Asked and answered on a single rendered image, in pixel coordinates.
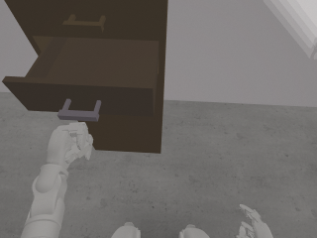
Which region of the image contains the cabinet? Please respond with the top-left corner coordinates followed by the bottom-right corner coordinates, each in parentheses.
top-left (4, 0), bottom-right (168, 154)

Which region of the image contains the handle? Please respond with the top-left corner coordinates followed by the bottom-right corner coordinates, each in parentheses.
top-left (62, 20), bottom-right (104, 33)
top-left (57, 98), bottom-right (102, 122)

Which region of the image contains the left robot thigh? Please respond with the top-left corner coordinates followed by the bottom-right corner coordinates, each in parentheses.
top-left (111, 225), bottom-right (141, 238)

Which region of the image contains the robot left forearm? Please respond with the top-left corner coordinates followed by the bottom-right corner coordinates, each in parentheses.
top-left (21, 164), bottom-right (69, 238)

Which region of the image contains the drawer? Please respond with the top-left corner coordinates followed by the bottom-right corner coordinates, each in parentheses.
top-left (2, 37), bottom-right (159, 117)

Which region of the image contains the left robot shin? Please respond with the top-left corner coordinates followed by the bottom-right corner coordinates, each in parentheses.
top-left (124, 222), bottom-right (134, 226)

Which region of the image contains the robot right hand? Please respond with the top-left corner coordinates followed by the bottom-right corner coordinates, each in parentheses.
top-left (236, 204), bottom-right (273, 238)

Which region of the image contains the robot left hand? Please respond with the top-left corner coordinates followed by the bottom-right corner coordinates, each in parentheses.
top-left (46, 122), bottom-right (93, 169)

